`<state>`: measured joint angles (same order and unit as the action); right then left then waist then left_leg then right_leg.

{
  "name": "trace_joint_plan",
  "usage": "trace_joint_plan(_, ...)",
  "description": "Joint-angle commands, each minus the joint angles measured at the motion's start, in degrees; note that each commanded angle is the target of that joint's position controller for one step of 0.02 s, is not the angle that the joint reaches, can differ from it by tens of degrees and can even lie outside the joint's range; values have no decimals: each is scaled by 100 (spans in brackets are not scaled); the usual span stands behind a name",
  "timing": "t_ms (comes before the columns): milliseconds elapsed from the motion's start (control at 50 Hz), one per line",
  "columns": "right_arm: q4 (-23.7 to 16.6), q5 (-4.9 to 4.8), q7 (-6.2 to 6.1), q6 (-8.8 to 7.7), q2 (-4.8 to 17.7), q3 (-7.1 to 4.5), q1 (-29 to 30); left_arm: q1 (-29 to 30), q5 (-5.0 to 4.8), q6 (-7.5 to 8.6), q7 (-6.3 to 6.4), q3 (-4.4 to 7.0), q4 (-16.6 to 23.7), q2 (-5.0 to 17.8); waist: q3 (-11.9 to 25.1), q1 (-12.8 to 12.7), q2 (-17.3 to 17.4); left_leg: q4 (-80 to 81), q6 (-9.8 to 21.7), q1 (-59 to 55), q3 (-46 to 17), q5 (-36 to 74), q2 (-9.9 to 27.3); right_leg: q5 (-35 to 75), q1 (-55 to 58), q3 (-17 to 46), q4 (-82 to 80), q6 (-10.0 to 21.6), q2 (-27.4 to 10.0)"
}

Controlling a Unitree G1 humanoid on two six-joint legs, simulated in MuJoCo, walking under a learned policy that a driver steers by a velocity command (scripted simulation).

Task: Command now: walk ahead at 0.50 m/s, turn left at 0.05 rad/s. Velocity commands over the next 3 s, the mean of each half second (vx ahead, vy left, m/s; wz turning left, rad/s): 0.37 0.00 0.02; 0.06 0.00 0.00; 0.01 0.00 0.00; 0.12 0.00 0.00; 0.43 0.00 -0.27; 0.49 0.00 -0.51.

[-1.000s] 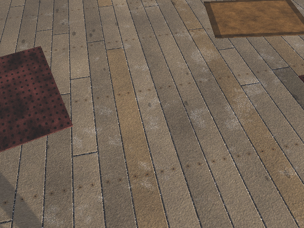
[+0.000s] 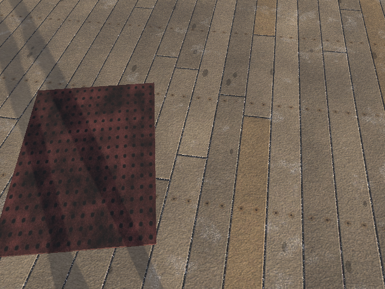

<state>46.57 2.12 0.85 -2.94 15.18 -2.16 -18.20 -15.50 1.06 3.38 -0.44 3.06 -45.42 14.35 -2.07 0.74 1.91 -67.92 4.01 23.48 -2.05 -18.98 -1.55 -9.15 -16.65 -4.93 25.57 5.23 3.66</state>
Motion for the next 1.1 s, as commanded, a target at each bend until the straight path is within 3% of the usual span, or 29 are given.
trace_joint_plan(20, -194, 50, 90, 81, 269, -35, -507, -314, -50, 213, -30, 80, 88, 487, 95, 159, -526, 181, -95, 588, -53, 287, 469, 435, 255, 1718, -1741, 837, -1545)
trace_joint_plan(100, -479, 31, 103, 86, 233, 18, 504, -647, -79, 230, -56, 92, -115, 573, -156, -27, -487, 1315, -281, 1316, 171, 1155, 783, 648, 555, 1235, -2039, 782, -1349)
trace_joint_plan(200, -711, -32, 123, 44, 70, 108, 1499, -1140, -93, 225, -50, 97, -335, 648, -170, -363, -502, 2787, -355, 1194, 448, 1947, 662, 1396, 1105, 875, -1856, 577, -1264)
trace_joint_plan(220, -735, -33, 113, 27, 47, 116, 1626, -1215, -80, 209, -34, 78, -391, 615, -219, -395, -477, 3001, -344, 1147, 500, 1960, 589, 2001, 1246, 804, -1686, 551, -1271)
trace_joint_plan(300, -649, -26, 27, -81, 21, 117, 1513, -1278, -16, 149, 37, 38, -556, 621, 27, -328, -684, 3530, -150, 458, 559, 1590, 195, 3994, 1742, 694, -736, 353, -1339)
trace_joint_plan(340, -294, 47, -44, -175, 188, 43, 619, -1046, -68, 133, 85, 42, -558, 668, 368, 83, -630, 4259, 54, -563, 562, 1818, -35, 4335, 1814, 673, 220, 149, -1176)
trace_joint_plan(360, -88, 143, -90, -265, 391, -13, -1, -1021, -133, 150, 104, 18, -525, 625, 758, 327, -432, 4480, 192, -1644, 332, 2955, 311, 3585, 1343, 550, 1037, 6, -976)
trace_joint_plan(380, 9, 255, -143, -305, 855, -108, -753, -1182, -190, 183, 132, -77, -299, 330, 1607, 437, 346, 3770, 577, -3276, -896, 5936, 1810, 910, 203, 316, 2545, -159, -656)
trace_joint_plan(400, 40, 7, -111, -227, 992, -185, -740, -2098, -407, 90, 140, -130, -502, 18, 2609, 187, 1290, 3719, 1675, -4237, -2305, 7640, 2957, -2905, -763, 425, 4163, -289, 137)
trace_joint_plan(420, -26, -233, -83, -151, 632, -128, -576, -1712, -212, -41, 186, -6, -628, 501, 2332, 248, 338, 3984, 1562, -3651, -1955, 6997, 2511, -2671, -886, 916, 4267, -290, -77)
trace_joint_plan(440, -47, -226, -104, -132, 376, -39, -51, -1223, -135, -69, 160, -14, -498, 397, 1490, 100, 374, 4336, 1362, -2987, -1486, 6239, 2244, -2394, -1156, 908, 4160, -317, -224)
trace_joint_plan(460, -65, -189, -131, -121, 91, 55, 325, -972, -58, -107, 148, -45, -489, 271, 913, -44, 202, 4663, 1131, -2277, -1142, 5639, 1970, -2085, -1100, 898, 3793, -375, -418)
trace_joint_plan(480, -50, -197, -177, -113, 7, 93, 524, -878, 8, -184, 121, -45, -498, 235, 610, -190, 259, 4919, 963, -1701, -833, 5288, 1743, -1855, -827, 866, 3453, -457, -530)
trace_joint_plan(500, -5, -176, -204, -105, -6, 112, 610, -1040, 57, -270, 96, -57, -586, 158, 587, -331, 318, 5053, 846, -1214, -552, 5164, 1571, -1627, -333, 765, 3233, -523, -527)
trace_joint_plan(560, 121, -95, -177, -147, 124, 101, 666, -1175, 26, -418, 105, -107, -751, -16, 747, -498, 370, 5166, 798, -759, -129, 4686, 1335, -1338, 294, 572, 2441, -596, -472)
trace_joint_plan(640, 343, -72, -154, -26, 241, 58, 458, -658, 26, -520, 190, -133, -786, 72, 577, -249, 535, 5449, 710, -505, -324, 1855, 1257, -988, 490, 418, 1432, -549, -509)
trace_joint_plan(700, 435, -143, -168, 124, 245, 42, 539, -571, 52, -474, 211, -168, -893, 33, 218, -323, 294, 5503, 440, 25, -523, -320, 1134, -409, 982, 330, 362, -408, -489)
trace_joint_plan(720, 492, -134, -179, 153, 170, 56, 442, -534, 88, -421, 220, -174, -902, 110, 69, -300, 103, 5467, 231, 185, -567, -685, 1051, -219, 1116, 585, -51, -347, -675)
trace_joint_plan(740, 517, -125, -181, 170, 87, 64, 369, -576, 131, -344, 238, -169, -903, 266, -49, -235, -146, 5219, 42, 185, -506, -617, 892, -257, 1061, 1054, -461, -274, -1088)
trace_joint_plan(760, 602, -204, -161, 200, -86, 71, 16, -323, 20, -313, 245, -116, -944, 494, -283, 110, -834, 5114, -97, -190, -101, -131, 414, -754, 296, 1436, -676, -142, -1277)
trace_joint_plan(780, 762, -183, -162, 217, -76, 77, -18, -203, -37, -275, 217, -166, -987, 267, -305, 81, -904, 4911, -152, -1041, 4, 495, 370, -1235, -375, 1501, -988, -167, -1291)
trace_joint_plan(800, 825, -167, -168, 213, -26, 51, -41, -145, -54, -227, 207, -200, -1017, 161, -255, 109, -812, 4837, -143, -1465, -54, 844, 445, -1239, -557, 1398, -1080, -262, -1187)
trace_joint_plan(840, 946, -148, -179, 191, 76, 20, -66, -156, -75, -189, 234, -193, -1104, 168, -107, 92, -673, 4840, -98, -1594, -152, 1046, 566, -781, -254, 1179, -982, -332, -1001)
trace_joint_plan(920, 1163, -160, -216, 166, -66, 61, -34, -365, -65, -192, 248, -209, -1291, 42, -64, -28, -325, 4967, -123, -1340, -165, 1068, 614, -258, 284, 1060, -800, -268, -962)
trace_joint_plan(1100, 1561, -161, -280, 213, -154, 107, -134, -463, -62, -211, 275, -245, -1574, -38, -117, -52, -197, 4948, -162, -1445, -148, 1268, 648, 5, 402, 999, -778, -236, -936)
